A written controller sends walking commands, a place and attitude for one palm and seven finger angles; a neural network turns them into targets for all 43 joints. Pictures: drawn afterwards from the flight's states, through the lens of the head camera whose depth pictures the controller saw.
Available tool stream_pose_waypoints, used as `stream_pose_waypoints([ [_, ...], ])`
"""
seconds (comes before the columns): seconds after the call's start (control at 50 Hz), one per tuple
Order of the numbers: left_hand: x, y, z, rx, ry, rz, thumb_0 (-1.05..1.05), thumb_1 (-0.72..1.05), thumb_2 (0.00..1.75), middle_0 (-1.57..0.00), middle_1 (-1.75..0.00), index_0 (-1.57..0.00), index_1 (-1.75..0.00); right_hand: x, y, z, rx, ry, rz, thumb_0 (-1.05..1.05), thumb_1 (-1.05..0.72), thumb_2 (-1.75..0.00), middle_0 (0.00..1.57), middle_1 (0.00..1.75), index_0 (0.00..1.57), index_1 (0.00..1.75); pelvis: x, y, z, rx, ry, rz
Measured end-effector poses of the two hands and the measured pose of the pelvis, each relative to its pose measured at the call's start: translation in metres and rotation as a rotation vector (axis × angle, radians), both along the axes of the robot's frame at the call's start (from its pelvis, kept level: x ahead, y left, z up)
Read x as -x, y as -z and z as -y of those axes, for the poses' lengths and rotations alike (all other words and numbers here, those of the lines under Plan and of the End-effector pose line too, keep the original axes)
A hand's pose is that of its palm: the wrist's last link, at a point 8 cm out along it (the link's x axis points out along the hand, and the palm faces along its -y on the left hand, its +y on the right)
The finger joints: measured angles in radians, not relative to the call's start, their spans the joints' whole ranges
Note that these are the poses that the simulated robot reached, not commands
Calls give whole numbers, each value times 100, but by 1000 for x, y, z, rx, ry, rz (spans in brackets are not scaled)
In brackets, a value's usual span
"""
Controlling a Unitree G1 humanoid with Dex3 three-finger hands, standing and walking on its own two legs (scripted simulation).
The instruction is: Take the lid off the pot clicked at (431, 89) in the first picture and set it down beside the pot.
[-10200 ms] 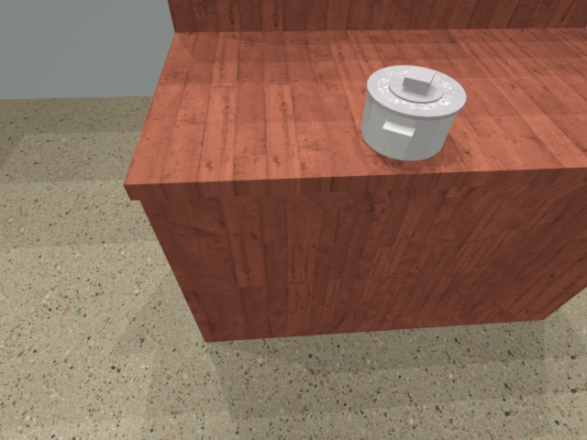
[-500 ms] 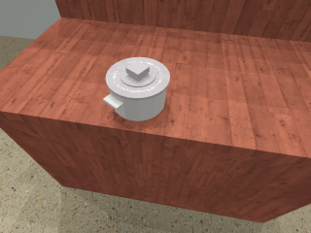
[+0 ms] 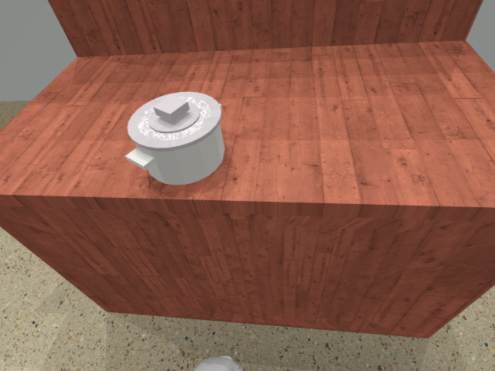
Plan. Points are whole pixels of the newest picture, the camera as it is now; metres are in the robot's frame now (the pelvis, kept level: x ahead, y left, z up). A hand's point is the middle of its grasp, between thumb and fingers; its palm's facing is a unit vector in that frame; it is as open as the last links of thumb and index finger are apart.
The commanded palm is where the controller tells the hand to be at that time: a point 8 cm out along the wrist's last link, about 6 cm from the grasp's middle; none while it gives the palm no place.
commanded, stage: come to a stop and stand still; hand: left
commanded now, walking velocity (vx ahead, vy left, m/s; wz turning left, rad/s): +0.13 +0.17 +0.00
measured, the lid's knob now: (171, 108) +0.52 +0.16 +0.17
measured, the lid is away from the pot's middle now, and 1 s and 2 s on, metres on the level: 0.00 0.00 0.00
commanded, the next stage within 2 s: look again from close up in 0.82 s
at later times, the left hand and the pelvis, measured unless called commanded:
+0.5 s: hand out of the picture +0.02 +0.23 -0.16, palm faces +0.04 -0.97 -0.23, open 7.4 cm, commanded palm none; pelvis -0.02 +0.04 +0.01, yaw +2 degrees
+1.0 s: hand out of the picture -0.04 +0.24 -0.16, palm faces +0.04 -0.98 -0.21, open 7.4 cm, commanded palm none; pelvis -0.02 +0.06 +0.02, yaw +1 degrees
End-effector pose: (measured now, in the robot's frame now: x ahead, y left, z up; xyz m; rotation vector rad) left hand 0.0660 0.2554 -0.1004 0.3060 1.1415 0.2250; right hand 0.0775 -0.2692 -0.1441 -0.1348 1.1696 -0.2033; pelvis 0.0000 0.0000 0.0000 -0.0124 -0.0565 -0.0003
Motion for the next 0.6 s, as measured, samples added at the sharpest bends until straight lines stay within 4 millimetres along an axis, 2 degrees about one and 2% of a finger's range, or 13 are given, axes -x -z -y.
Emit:
stream_pose_waypoints([
  [0.06,0,-4,5,9,-2,6,1,90,90,-20,-30,-21,-30,19,-4,2,0,5,-24,1,-92,-90,19,30,20,29,4,-5,-1,-7,-6,0],
  [0.12,-2,-6,4,21,-2,23,1,90,90,-20,-30,-21,-30,38,-9,-5,-5,-4,-62,1,-92,-90,19,30,19,29,9,-10,-3,-20,-15,-2],
  [0.18,-3,-2,-3,36,-7,39,1,90,90,-20,-30,-21,-30,52,-12,-19,-10,-22,-95,1,-92,-90,19,30,19,29,13,-10,-8,-28,-27,-8],
  [0.24,-2,9,-14,54,-14,39,1,90,90,-20,-30,-21,-30,64,-11,-37,-10,-38,-115,1,-91,-90,19,30,19,29,17,-5,-16,-29,-35,-9],
  [0.32,7,13,-19,76,-20,5,1,90,90,-20,-30,-21,-30,79,-13,-62,-36,-42,-147,1,-91,-90,19,30,20,29,20,-9,-22,-27,-29,-15],
  [0.44,36,18,-16,111,-46,-36,1,90,90,-20,-30,-20,-30,85,-7,-83,-60,-37,-184,2,-92,-90,20,30,20,30,23,-9,-32,-9,-36,-14],
  [0.52,58,25,-20,137,-51,-113,1,90,90,-20,-30,-20,-30,83,-11,-92,-48,-21,-162,2,-93,-90,20,30,20,30,23,-11,-45,-9,-26,-16],
  [0.6,70,28,-27,155,-62,-149,1,90,90,-20,-30,-20,-30,85,-18,-100,-31,-25,-159,2,-93,-90,20,30,20,29,24,-14,-54,-8,-24,-19],
])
